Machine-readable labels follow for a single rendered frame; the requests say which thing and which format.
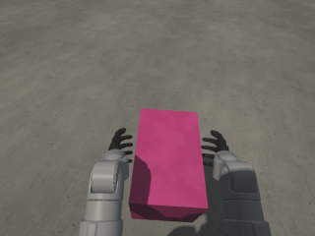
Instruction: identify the robot right forearm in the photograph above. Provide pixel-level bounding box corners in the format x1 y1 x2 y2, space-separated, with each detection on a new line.
213 150 272 236

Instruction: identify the left robot hand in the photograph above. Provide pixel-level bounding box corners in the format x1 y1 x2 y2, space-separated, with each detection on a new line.
108 128 133 163

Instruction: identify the right robot hand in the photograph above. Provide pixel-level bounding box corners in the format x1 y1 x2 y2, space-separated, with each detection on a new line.
201 130 229 167

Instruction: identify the carton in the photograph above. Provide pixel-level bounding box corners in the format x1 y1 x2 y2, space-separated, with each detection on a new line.
128 108 209 223

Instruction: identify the robot left forearm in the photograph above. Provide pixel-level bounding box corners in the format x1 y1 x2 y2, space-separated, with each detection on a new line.
78 148 129 236

